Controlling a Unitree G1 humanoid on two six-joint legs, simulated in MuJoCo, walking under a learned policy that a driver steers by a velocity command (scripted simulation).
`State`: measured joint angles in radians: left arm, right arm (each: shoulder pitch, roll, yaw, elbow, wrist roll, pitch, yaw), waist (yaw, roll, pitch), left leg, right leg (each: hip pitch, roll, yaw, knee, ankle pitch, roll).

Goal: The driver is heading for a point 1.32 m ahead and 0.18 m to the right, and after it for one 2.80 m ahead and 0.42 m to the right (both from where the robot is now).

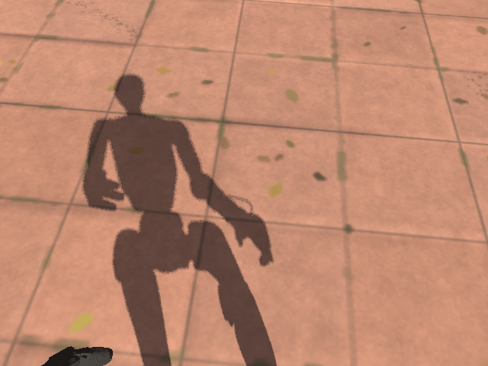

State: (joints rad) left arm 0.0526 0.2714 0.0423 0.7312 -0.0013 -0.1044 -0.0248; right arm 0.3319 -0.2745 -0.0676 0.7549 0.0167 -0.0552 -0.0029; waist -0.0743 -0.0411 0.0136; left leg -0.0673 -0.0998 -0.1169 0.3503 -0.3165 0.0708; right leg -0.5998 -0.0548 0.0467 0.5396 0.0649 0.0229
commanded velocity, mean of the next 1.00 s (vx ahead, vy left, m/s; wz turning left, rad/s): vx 0.50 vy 0.00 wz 0.03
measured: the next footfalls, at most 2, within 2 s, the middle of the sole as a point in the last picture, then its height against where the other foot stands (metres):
right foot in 0.08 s outside the picture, level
left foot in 0.60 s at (189, 353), level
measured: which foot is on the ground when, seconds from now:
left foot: down 0.00-0.08, up 0.10-0.58, down 0.60-1.00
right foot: up 0.00-0.06, down 0.08-0.62, up 0.64-1.00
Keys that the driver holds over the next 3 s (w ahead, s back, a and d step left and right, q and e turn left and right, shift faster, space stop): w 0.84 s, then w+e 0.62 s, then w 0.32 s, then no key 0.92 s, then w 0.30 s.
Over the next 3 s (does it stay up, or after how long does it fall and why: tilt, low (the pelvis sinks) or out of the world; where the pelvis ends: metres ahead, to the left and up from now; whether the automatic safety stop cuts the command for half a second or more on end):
stays up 1.25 -0.19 -0.01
